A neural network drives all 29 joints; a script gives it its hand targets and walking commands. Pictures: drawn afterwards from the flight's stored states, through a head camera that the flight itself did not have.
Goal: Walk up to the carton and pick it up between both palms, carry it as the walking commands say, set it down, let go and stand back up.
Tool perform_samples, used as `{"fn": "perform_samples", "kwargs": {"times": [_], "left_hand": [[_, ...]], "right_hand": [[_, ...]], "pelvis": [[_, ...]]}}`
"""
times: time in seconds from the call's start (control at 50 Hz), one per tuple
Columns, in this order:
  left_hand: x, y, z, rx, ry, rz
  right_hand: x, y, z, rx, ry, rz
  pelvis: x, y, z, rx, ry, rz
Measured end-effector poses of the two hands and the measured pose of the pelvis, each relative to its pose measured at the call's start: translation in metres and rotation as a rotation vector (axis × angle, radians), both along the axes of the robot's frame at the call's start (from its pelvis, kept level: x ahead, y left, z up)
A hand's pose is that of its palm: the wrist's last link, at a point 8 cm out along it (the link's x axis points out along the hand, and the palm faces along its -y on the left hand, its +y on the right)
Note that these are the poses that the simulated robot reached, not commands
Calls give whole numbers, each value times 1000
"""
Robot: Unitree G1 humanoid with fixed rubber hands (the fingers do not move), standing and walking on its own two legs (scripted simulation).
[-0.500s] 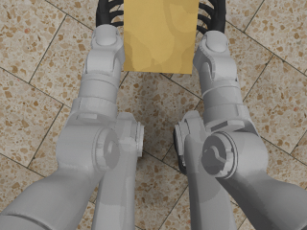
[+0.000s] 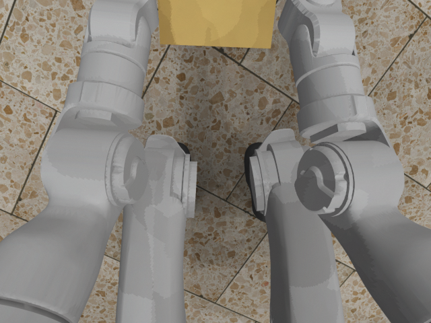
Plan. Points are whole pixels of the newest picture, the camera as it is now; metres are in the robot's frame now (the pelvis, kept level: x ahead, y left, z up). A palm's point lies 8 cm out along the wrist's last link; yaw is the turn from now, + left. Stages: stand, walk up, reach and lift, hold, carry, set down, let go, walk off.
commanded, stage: set down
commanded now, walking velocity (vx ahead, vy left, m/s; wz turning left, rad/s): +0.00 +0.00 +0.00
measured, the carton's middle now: out of the picture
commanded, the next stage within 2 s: none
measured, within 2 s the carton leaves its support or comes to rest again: rests again in 1.10 s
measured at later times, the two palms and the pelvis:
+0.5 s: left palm out of the picture +0.57 +0.11 -0.21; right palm out of the picture +0.56 -0.13 -0.19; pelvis +0.02 +0.00 -0.03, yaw -1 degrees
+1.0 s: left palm out of the picture +0.57 +0.11 -0.21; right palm out of the picture +0.56 -0.13 -0.20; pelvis +0.02 +0.00 -0.03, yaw -1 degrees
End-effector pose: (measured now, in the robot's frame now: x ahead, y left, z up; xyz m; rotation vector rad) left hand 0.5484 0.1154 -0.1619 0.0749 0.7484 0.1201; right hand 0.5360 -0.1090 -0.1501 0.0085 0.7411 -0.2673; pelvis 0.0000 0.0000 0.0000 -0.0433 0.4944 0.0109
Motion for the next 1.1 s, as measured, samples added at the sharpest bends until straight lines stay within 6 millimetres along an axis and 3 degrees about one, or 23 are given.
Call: {"fn": "perform_samples", "kwargs": {"times": [0.16, 0.3, 1.1], "left_hand": [[13, 0, -29, -32, 24, -73], [22, -3, -43, -18, 42, -97], [26, -6, -52, -64, 52, -154]], "right_hand": [[16, -11, -23, 29, 20, 82], [22, -15, -39, 36, 33, 92], [21, -25, -54, 69, 45, 85]], "pelvis": [[6, 2, -13, -9, 35, -12], [16, 3, -19, -2, 48, -19], [26, 2, -33, 2, 43, -22]]}}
